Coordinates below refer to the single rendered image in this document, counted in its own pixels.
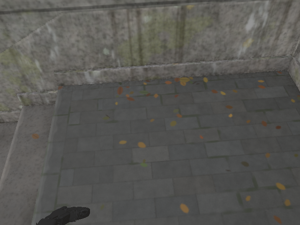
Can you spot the left robot hand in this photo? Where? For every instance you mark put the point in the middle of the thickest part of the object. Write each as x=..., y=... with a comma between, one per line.
x=64, y=215

